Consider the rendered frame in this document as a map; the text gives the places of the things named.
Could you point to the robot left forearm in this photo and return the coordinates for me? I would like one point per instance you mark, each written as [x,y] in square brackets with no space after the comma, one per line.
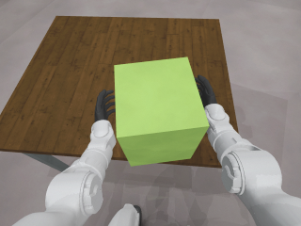
[98,153]

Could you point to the robot left thigh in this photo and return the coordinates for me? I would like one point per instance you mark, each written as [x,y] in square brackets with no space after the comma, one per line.
[125,217]

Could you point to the left robot hand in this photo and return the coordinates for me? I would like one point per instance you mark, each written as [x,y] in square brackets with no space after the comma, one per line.
[101,113]

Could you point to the carton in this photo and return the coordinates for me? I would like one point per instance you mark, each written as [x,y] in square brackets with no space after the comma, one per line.
[159,113]

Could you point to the left robot upper arm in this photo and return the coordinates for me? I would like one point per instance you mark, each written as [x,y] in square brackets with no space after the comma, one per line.
[71,199]

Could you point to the robot left shin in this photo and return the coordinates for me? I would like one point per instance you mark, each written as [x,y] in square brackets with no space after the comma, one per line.
[127,205]

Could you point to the robot right forearm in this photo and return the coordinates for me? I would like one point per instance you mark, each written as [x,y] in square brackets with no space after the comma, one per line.
[223,138]

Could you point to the right robot hand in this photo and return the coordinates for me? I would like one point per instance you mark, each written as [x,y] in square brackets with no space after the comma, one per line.
[206,92]

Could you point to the right robot upper arm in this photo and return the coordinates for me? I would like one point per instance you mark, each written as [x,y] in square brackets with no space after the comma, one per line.
[255,178]

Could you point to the table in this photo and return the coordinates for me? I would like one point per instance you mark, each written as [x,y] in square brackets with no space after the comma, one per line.
[52,109]

